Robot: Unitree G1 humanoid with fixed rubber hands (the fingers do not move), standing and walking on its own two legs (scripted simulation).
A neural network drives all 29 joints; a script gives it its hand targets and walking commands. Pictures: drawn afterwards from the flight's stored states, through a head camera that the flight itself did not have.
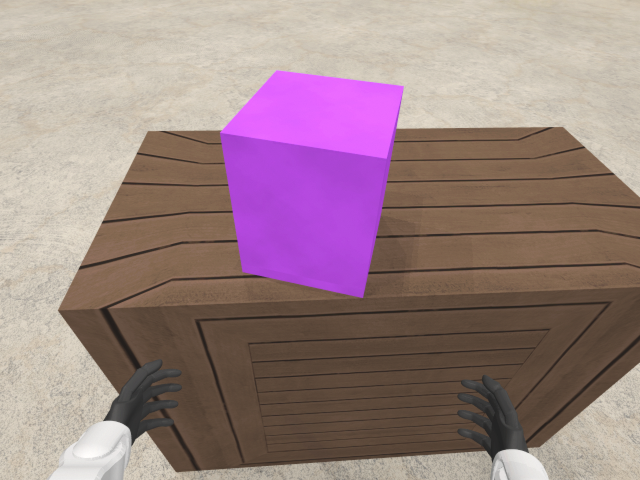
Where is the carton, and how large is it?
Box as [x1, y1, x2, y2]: [220, 70, 403, 297]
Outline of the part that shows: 276,70 220,132 242,271 362,297 381,211 403,86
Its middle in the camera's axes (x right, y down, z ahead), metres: +0.00 -0.09 +0.61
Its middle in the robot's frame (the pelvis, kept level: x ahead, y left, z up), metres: +0.53 +0.02 +0.12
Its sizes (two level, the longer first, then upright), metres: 0.210 0.200 0.250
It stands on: a pedestal, 0.77 m high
